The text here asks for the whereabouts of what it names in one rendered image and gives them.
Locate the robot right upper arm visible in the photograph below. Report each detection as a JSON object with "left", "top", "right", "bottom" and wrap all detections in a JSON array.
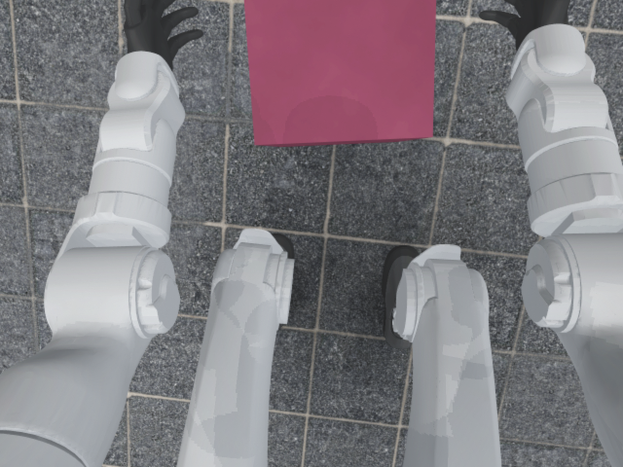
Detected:
[{"left": 521, "top": 233, "right": 623, "bottom": 467}]

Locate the right robot hand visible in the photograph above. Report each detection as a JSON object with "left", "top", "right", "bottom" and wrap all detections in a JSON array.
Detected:
[{"left": 479, "top": 0, "right": 570, "bottom": 51}]

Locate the robot left forearm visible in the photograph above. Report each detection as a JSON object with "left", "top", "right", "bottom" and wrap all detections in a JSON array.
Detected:
[{"left": 44, "top": 52, "right": 185, "bottom": 329}]

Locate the left robot hand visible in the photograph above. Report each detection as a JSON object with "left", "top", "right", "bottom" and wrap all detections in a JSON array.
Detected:
[{"left": 124, "top": 0, "right": 203, "bottom": 71}]

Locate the carton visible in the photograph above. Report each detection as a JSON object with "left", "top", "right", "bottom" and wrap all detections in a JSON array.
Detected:
[{"left": 244, "top": 0, "right": 436, "bottom": 147}]

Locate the left robot foot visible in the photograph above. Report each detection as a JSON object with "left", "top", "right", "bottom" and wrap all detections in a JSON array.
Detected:
[{"left": 271, "top": 233, "right": 294, "bottom": 332}]

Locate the robot right forearm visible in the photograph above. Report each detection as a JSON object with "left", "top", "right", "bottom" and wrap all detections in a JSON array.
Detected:
[{"left": 505, "top": 23, "right": 623, "bottom": 237}]

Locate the robot right thigh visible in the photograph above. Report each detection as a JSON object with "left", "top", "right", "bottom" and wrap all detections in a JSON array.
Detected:
[{"left": 397, "top": 259, "right": 501, "bottom": 467}]

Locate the robot left upper arm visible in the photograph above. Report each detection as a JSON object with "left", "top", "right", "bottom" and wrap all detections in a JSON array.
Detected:
[{"left": 0, "top": 245, "right": 180, "bottom": 467}]

